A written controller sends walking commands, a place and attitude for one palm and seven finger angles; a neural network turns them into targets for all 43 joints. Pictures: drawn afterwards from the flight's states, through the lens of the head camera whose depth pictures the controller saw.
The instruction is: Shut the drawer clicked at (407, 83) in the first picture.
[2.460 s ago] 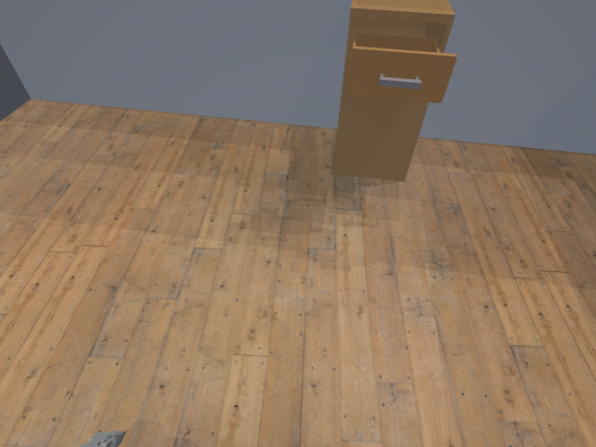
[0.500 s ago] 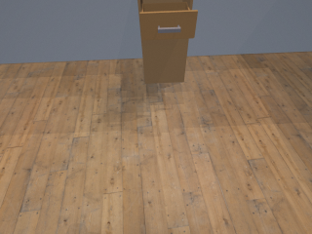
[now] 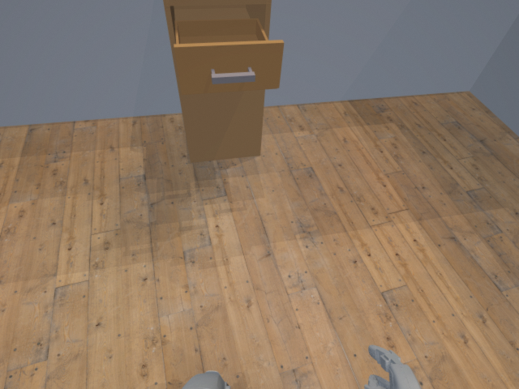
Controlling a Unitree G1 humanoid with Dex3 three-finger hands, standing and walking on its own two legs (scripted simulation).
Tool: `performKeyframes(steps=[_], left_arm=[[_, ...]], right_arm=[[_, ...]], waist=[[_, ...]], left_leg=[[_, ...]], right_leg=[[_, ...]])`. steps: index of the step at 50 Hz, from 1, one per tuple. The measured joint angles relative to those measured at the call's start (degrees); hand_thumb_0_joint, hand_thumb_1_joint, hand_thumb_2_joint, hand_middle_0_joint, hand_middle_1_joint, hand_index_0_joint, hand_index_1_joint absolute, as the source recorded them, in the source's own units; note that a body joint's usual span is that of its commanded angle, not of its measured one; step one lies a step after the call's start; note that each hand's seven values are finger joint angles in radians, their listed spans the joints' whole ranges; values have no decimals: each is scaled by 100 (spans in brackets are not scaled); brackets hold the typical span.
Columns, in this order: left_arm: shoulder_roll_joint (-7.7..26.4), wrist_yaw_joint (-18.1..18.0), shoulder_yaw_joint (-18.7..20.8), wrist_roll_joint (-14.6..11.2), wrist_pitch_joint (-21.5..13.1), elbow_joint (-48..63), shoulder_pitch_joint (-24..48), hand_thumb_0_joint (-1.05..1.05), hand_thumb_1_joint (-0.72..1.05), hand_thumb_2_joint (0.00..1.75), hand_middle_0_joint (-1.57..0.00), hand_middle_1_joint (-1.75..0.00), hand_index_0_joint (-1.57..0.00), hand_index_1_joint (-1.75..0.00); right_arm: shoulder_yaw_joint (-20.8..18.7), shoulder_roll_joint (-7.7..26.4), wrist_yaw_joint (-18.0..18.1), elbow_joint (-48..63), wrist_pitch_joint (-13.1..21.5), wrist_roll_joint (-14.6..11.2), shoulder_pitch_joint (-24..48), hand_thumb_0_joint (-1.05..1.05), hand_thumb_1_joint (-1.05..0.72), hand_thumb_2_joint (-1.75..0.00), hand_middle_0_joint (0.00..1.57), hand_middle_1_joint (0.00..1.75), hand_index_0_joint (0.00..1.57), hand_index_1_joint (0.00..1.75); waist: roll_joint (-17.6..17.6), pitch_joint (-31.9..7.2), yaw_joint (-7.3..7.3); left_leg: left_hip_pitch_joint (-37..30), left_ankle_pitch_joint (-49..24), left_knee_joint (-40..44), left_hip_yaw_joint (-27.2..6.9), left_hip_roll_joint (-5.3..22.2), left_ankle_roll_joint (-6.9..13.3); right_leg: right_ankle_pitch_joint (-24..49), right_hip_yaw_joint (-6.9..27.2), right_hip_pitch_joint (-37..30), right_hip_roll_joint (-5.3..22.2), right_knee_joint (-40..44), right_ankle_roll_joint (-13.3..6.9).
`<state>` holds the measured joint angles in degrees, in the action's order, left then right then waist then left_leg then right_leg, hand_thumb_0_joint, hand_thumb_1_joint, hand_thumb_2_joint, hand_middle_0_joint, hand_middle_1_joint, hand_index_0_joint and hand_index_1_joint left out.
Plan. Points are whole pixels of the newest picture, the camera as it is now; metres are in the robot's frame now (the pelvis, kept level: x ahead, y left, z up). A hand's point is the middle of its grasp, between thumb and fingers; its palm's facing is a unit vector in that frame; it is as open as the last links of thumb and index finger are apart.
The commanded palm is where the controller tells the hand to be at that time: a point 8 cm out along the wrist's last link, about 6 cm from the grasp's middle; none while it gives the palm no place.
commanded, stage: walk to a spot facing it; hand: left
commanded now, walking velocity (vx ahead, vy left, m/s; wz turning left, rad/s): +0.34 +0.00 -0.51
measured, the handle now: (232, 74) +0.98 +0.22 -0.06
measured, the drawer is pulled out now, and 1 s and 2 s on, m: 0.30 0.30 0.30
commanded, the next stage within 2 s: turn to face it in 1.02 s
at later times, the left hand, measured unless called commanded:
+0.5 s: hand (208, 270) +0.35 +0.15 -0.15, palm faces -0.35 -0.93 -0.14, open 7.4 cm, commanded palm none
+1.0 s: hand (243, 223) +0.48 +0.10 -0.15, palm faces -0.40 -0.89 -0.25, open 7.3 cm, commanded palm none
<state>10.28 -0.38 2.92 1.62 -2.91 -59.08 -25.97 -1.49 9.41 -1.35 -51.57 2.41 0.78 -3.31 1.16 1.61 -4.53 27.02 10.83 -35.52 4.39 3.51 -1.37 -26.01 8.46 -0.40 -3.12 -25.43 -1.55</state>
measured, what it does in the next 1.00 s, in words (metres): walks ahead, turning right: left foot, then right foot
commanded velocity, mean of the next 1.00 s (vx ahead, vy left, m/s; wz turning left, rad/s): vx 0.33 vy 0.00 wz -0.44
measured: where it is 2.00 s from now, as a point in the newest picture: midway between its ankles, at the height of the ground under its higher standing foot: (298, 320)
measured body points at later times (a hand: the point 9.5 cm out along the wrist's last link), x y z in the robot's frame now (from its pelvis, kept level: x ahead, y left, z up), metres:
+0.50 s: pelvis +0.19 +0.02 +0.01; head +0.22 +0.03 +0.46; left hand +0.37 +0.20 -0.14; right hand +0.01 -0.16 -0.12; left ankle +0.10 +0.12 -0.72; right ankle +0.27 -0.14 -0.67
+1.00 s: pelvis +0.37 -0.07 +0.02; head +0.38 -0.08 +0.47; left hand +0.50 +0.15 -0.13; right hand +0.37 -0.34 -0.12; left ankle +0.53 +0.03 -0.68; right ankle +0.31 -0.12 -0.72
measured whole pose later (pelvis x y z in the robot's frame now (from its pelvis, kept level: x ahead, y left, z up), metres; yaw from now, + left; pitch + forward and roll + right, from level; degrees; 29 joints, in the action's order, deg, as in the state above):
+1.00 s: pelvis +0.37 -0.07 +0.02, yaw -29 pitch +0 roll +0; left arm 11.8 0.2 3.7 1.4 -3.0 -58.5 -18.3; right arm -2.9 11.2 -0.6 -53.4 1.5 1.4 -7.8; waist -1.0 0.9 -1.6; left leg 31.6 12.7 -47.8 3.5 8.7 -3.5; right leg -15.8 -2.6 8.6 -4.0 -24.3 -4.9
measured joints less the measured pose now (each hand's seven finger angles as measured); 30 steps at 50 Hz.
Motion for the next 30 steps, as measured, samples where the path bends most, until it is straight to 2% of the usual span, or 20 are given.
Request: performKeyframes(steps=[1, 2, 4, 5, 8, 12, 15, 21, 25, 28, 30], left_arm=[[32, 9, 35, -31, 27, -34, -12, 0, 90, 90, -21, -30, -20, -30], [83, 27, 73, -64, 75, -87, 61, 0, 90, 90, -21, -30, -20, -30], [188, 52, 119, -80, 158, -122, 223, 0, 90, 90, -21, -30, -20, -30], [241, 71, 150, -64, 187, -118, 317, 0, 90, 90, -21, -30, -20, -30], [382, 160, 238, -2, 276, 43, 661, 1, 91, 90, -20, -30, -20, -30], [433, 222, 308, 43, 373, 359, 1047, 0, 91, 90, -20, -30, -19, -30], [407, 254, 323, 68, 435, 462, 1275, 0, 91, 90, -20, -30, -19, -30], [271, 322, 228, 68, 544, 463, 1688, 0, 91, 90, -20, -30, -19, -30], [138, 353, 134, 46, 559, 462, 1982, 0, 91, 90, -20, -30, -19, -30], [30, 356, 70, 30, 501, 526, 2193, 0, 91, 90, -20, -30, -19, -30], [-13, 353, 41, 32, 397, 592, 2260, 0, 91, 90, -20, -30, -19, -30]], right_arm=[[24, -35, 29, 21, 81, 22, 5, 1, -90, -90, 20, 30, 20, 29], [48, -84, 55, 29, 149, 40, 1, 1, -90, -90, 20, 30, 20, 29], [108, -141, 80, 30, 201, 34, -131, 0, -90, -90, 20, 30, 21, 29], [114, -163, 100, -3, 217, 32, -248, 0, -90, -90, 20, 30, 21, 29], [81, -174, 175, -203, 243, 25, -703, 0, -90, -90, 20, 30, 21, 29], [-49, -32, 279, -550, 230, -17, -1290, 0, -92, -90, 20, 30, 21, 29], [-78, 61, 297, -761, 218, -27, -1674, 0, -93, -90, 20, 30, 20, 29], [-36, 27, 290, -1018, 223, -1, -2273, 0, -92, -90, 20, 30, 20, 29], [14, -88, 267, -1114, 192, 48, -2526, 0, -91, -90, 20, 30, 20, 29], [35, -173, 243, -1186, 142, 65, -2655, 0, -91, -90, 20, 30, 20, 29], [44, -229, 219, -1229, 92, 55, -2729, 0, -91, -90, 20, 30, 20, 29]], waist=[[42, 12, 45], [124, 65, 77], [209, 138, 121], [233, 145, 157], [248, 133, 253], [246, 43, 308], [238, -1, 384], [158, 92, 625], [90, 242, 827], [-4, 358, 930], [-62, 401, 938]], left_leg=[[-146, -35, 83, 55, -24, 144], [-165, 103, -122, 159, -30, 260], [-403, 407, -265, 369, 34, 377], [-586, 478, -174, 454, 59, 392], [-1135, 454, 330, 636, 85, 370], [-1692, 453, 909, 942, 34, 411], [-2038, 531, 1199, 1180, -32, 407], [-2665, 819, 1514, 1561, -45, 310], [-3032, 1100, 1555, 1799, 24, 154], [-3232, 1417, 1381, 1976, 176, -28], [-3246, 1712, 901, 2069, 380, -137]], right_leg=[[-191, 12, 201, -6, -605, -1], [-319, -38, 563, 5, -1590, -2], [-280, -265, 1339, 19, -3466, -10], [-86, -431, 1691, 75, -4101, 6], [567, -847, 2550, 347, -4838, 74], [1311, -926, 3396, 633, -4767, 179], [1746, -912, 3786, 784, -4554, 256], [2006, -1198, 3826, 900, -3363, 291], [1785, -1486, 3523, 811, -2314, 165], [1437, -1691, 3220, 614, -1684, -44], [1227, -1826, 2899, 417, -1326, -218]])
